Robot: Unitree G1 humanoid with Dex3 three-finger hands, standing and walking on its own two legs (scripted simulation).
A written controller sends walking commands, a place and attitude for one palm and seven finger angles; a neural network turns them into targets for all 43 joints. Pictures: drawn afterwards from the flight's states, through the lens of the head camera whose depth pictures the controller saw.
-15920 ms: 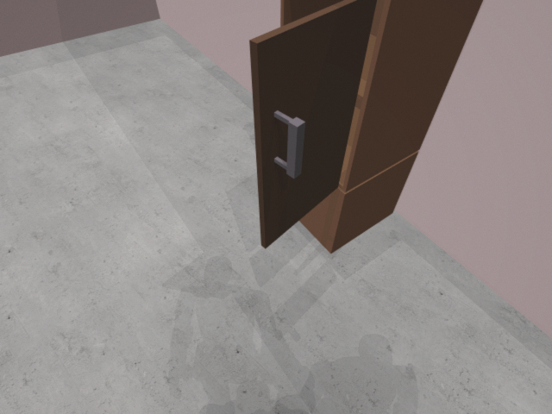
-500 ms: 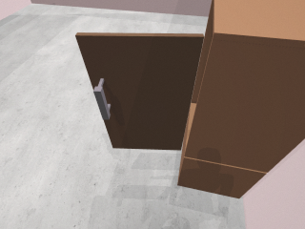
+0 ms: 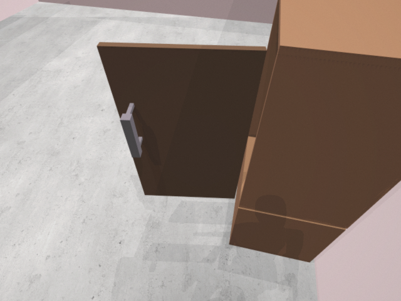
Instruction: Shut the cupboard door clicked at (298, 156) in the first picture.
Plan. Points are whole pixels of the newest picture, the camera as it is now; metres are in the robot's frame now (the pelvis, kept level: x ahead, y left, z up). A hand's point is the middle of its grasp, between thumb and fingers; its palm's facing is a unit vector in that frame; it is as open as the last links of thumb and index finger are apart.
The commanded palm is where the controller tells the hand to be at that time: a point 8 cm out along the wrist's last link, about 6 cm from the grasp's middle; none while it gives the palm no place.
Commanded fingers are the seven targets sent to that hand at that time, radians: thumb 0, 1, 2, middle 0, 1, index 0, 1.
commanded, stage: look again from close up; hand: left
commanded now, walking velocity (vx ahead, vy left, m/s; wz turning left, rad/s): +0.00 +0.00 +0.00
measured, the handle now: (134, 131) +0.51 +0.21 +0.03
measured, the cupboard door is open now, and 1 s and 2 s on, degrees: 100 100 100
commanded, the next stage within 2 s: shuffle to correct the standing spot in 0.22 s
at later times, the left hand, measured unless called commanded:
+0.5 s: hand out of the picture +0.02 +0.19 -0.18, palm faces +0.02 -0.98 -0.20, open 7.4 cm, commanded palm none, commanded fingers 0.00 0.90 0.90 -0.20 -0.30 -0.20 -0.30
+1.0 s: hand out of the picture +0.09 +0.20 -0.17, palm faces -0.02 -0.97 -0.24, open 7.4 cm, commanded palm none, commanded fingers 0.00 0.90 0.90 -0.20 -0.30 -0.20 -0.30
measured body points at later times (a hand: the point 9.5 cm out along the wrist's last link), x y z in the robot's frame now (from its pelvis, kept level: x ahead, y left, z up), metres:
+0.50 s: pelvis +0.01 +0.01 -0.01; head +0.01 +0.01 +0.44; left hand +0.02 +0.24 -0.16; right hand +0.00 -0.23 -0.16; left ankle -0.05 +0.12 -0.74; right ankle -0.01 -0.09 -0.74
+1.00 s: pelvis +0.07 +0.02 +0.00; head +0.12 +0.01 +0.45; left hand +0.10 +0.25 -0.15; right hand +0.05 -0.19 -0.16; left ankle -0.04 +0.11 -0.72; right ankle +0.02 -0.08 -0.73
